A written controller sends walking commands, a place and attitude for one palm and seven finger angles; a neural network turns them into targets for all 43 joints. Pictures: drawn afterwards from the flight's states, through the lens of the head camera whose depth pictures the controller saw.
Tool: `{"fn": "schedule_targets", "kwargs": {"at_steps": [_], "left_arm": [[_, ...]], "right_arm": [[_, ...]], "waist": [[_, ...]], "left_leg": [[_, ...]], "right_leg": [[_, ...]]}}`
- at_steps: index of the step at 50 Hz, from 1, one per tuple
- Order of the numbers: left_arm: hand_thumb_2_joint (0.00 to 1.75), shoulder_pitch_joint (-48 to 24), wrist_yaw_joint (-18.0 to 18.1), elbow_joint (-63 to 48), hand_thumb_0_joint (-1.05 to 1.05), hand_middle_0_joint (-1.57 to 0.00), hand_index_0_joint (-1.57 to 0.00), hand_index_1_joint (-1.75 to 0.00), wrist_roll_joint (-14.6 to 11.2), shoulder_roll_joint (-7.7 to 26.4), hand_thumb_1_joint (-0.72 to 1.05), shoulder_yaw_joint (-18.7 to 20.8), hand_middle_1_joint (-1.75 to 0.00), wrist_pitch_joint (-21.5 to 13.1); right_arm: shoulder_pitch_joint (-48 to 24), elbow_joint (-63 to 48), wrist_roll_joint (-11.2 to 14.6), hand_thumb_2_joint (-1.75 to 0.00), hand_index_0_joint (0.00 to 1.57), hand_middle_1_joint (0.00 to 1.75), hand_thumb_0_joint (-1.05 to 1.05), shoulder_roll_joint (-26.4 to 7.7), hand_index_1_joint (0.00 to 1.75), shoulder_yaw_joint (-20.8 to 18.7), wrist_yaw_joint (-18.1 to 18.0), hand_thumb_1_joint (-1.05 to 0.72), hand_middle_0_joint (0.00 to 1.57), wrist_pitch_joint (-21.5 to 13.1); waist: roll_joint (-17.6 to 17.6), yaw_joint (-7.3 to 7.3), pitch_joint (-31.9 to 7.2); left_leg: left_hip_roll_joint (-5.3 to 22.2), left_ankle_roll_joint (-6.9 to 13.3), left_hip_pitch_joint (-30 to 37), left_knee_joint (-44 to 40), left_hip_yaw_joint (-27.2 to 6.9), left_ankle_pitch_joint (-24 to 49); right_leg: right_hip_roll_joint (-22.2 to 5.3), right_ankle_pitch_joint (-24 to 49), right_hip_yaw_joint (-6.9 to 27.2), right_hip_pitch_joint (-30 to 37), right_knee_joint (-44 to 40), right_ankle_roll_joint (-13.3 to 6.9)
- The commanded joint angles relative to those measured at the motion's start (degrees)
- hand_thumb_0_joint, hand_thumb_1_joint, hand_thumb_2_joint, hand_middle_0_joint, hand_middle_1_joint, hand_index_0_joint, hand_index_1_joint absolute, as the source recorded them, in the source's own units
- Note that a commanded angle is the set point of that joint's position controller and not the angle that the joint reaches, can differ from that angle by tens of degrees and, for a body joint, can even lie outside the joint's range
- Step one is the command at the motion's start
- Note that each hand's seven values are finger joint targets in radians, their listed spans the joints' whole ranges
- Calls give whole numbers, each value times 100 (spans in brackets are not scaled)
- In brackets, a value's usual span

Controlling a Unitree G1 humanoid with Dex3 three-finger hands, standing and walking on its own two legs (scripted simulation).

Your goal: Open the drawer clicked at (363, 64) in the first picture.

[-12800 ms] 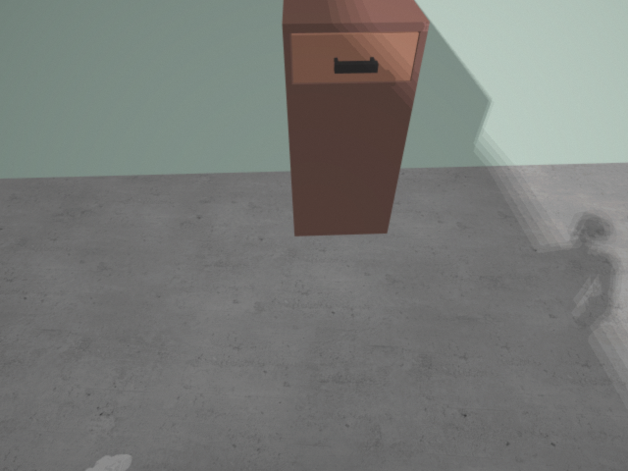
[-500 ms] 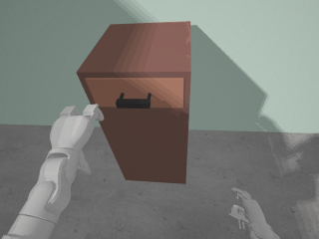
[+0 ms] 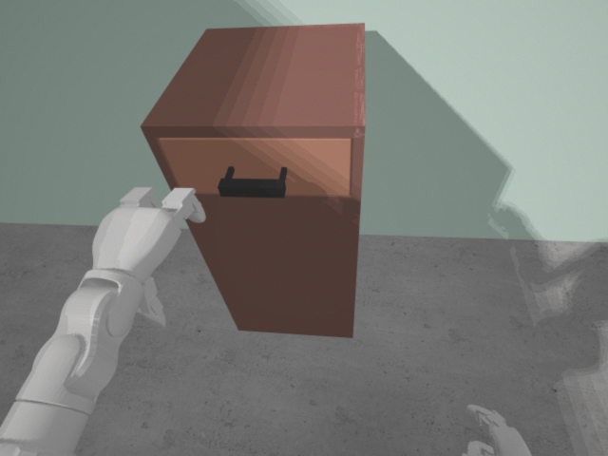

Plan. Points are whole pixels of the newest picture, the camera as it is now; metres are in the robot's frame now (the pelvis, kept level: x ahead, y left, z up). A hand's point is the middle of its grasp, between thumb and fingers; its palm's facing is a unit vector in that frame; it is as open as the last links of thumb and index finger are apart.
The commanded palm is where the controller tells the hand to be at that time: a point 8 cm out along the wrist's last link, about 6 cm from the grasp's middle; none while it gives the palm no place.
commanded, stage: raise the hand with hooked fingers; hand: left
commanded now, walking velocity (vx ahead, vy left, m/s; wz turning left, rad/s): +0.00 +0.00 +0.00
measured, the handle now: (254, 179) +0.58 +0.19 +0.00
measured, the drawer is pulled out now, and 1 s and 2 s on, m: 0.00 0.00 0.00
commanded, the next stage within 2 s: move the hooked fingers above the handle in 0.04 s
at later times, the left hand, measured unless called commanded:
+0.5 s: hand (182, 234) +0.35 +0.22 +0.10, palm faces +0.06 -0.02 -1.00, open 13.8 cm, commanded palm +0.33 +0.23 +0.16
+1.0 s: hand (204, 208) +0.42 +0.22 +0.08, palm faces +0.02 +0.01 -1.00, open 13.8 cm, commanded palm +0.40 +0.22 +0.14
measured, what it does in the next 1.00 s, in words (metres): stands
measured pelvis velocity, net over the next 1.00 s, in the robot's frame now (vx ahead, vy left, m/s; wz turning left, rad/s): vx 0.01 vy -0.01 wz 0.00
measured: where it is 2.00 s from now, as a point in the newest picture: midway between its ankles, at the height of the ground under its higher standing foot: outside the picture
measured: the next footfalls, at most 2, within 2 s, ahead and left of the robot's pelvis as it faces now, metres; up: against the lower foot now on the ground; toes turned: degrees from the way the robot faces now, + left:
none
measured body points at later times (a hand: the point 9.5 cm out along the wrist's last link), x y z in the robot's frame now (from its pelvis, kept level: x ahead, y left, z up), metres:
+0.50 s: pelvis +0.00 -0.01 +0.00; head +0.02 -0.04 +0.45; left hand +0.34 +0.22 +0.16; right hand +0.19 -0.23 -0.12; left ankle -0.05 +0.09 -0.74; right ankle +0.04 -0.12 -0.74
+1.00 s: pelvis +0.01 -0.01 +0.00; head +0.06 -0.04 +0.44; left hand +0.42 +0.22 +0.14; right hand +0.14 -0.26 -0.14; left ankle -0.05 +0.09 -0.74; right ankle +0.04 -0.12 -0.74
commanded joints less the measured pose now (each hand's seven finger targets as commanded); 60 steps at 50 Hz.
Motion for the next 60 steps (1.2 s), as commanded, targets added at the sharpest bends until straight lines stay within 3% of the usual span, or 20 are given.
{"fn": "schedule_targets", "kwargs": {"at_steps": [1,7,9,12,16,19,20,22,28,32,36,39,40,44,48,50,52,55,56,60], "left_arm": [[30,-1849,521,-906,0,-30,-30,-120,12,1285,-50,1015,-120,135],[30,-1697,258,-741,0,-30,-30,-120,-42,1010,-50,576,-120,465],[30,-1966,141,-528,0,-30,-30,-120,1,1011,-50,468,-120,504],[30,-2458,59,-150,0,-30,-30,-120,75,1113,-50,448,-120,366],[30,-3227,215,-24,0,-30,-30,-120,174,1439,-50,682,-120,-12],[30,-3551,403,102,0,-30,-30,-120,169,1307,-50,593,-120,-207],[30,-3594,467,268,0,-30,-30,-120,187,1448,-50,743,-120,-213],[30,-3591,542,571,0,-30,-30,-120,186,1125,-50,484,-120,-177],[30,-3729,525,1293,0,-30,-30,-120,258,862,-50,164,-120,209],[30,-3935,445,1396,0,-30,-30,-120,294,987,-50,225,-120,257],[30,-4167,535,1232,0,-30,-30,-120,316,1140,-50,372,-120,51],[30,-4420,681,1430,0,-30,-30,-120,338,1078,-50,357,-120,-67],[30,-4431,753,1529,0,-30,-30,-120,362,1284,-50,576,-120,-68],[30,-4611,973,2061,0,-30,-30,-120,453,1185,-50,485,-120,17],[30,-5108,950,2544,0,-30,-30,-120,507,883,-50,76,-120,167],[30,-5422,871,2558,0,-30,-30,-120,514,708,-50,-135,-120,166],[30,-5589,811,2488,0,-30,-30,-120,494,647,-50,-214,-120,94],[30,-5894,751,2942,0,-30,-30,-120,450,485,-50,-343,-120,-7],[30,-5898,772,3133,0,-30,-30,-120,471,655,-50,-168,-120,-56],[30,-6316,1033,3521,0,-30,-30,-120,593,1187,-50,289,-120,-197]], "right_arm": [[-844,-847,53,-90,20,30,0,-460,30,-154,-24,-90,20,-281],[-953,-906,92,-90,20,30,0,-496,30,-159,-61,-90,20,-224],[-951,-879,94,-90,20,30,0,-515,30,-129,-108,-90,20,-182],[-884,-816,97,-90,20,30,0,-501,30,-96,-193,-90,20,-200],[-746,-779,59,-90,20,30,0,-457,30,-94,-282,-90,20,-291],[-651,-749,52,-90,20,30,0,-406,30,-134,-306,-90,20,-333],[-630,-723,65,-90,20,30,0,-422,30,-147,-302,-90,20,-342],[-571,-694,81,-90,20,30,0,-401,30,-161,-289,-90,20,-331],[-451,-666,137,-90,20,30,0,-518,30,-196,-219,-90,20,-232],[-388,-723,146,-90,20,30,0,-558,30,-223,-234,-90,20,-170],[-256,-724,113,-90,20,30,0,-550,30,-270,-260,-90,20,-197],[-120,-641,118,-90,20,30,0,-530,30,-288,-266,-90,20,-227],[-113,-628,124,-90,20,30,0,-557,30,-302,-266,-90,20,-228],[16,-512,121,-90,20,30,0,-542,30,-308,-272,-90,20,-248],[119,-444,149,-90,20,30,0,-586,30,-329,-265,-90,20,-223],[205,-450,146,-90,20,30,0,-599,30,-372,-263,-90,20,-221],[290,-454,127,-90,20,30,0,-596,30,-403,-259,-90,20,-215],[425,-376,115,-90,20,30,0,-593,30,-402,-264,-90,20,-181],[490,-331,111,-90,20,30,0,-606,30,-400,-274,-90,20,-173],[585,-310,58,-90,20,30,0,-616,30,-360,-300,-90,20,-152]], "waist": [[-239,88,-1586],[-471,3,-1579],[-704,-92,-1464],[-730,-185,-1212],[-416,-144,-1655],[-153,-143,-1924],[-139,-142,-1969],[-219,-178,-1821],[-609,-219,-1816],[-759,-205,-2026],[-606,-189,-2408],[-474,-231,-2277],[-534,-211,-2291],[-458,-250,-2295],[-509,-461,-2267],[-552,-576,-2497],[-422,-577,-2760],[-558,-731,-2451],[-733,-694,-2390],[-668,-621,-2587]], "left_leg": [[10,-193,-706,-306,-266,2067],[-13,-113,-693,-321,-163,1892],[-19,-79,-787,-308,-143,1696],[-5,-56,-870,-334,-155,1279],[-63,-54,-807,-240,-191,1321],[-98,-111,-747,-164,-200,1589],[-91,-118,-788,-151,-204,1578],[-87,-135,-866,-143,-166,1615],[-43,-156,-1046,-150,-139,1753],[-42,-106,-1091,-138,-128,1775],[-38,-87,-950,-12,-146,2079],[-34,-124,-1015,21,-154,2145],[-31,-128,-1055,32,-159,2158],[-37,-128,-1163,80,-80,2139],[-22,-121,-1139,139,-90,2009],[-23,-112,-981,239,-138,2168],[-13,-118,-805,347,-154,2455],[-19,-116,-909,427,-218,2371],[-15,-104,-1023,419,-211,2238],[-59,-90,-1392,468,-198,2179]], "right_leg": [[128,1008,257,1680,-2,-264],[108,1030,279,1771,-76,-214],[107,916,275,1672,-108,-182],[108,459,265,1424,-191,-160],[97,478,315,1544,-112,-178],[92,780,301,1550,-11,-201],[115,748,324,1545,-12,-205],[93,798,271,1409,8,-204],[97,975,225,1361,80,-217],[100,1037,253,1509,137,-210],[116,1324,302,1576,260,-211],[128,1369,272,1383,314,-224],[149,1332,270,1394,321,-228],[136,1406,284,1301,373,-220],[146,1250,231,1003,383,-202],[163,1341,213,937,417,-197],[164,1529,220,923,494,-196],[179,1448,187,643,501,-191],[175,1395,186,648,521,-181],[169,1488,230,801,674,-196]]}}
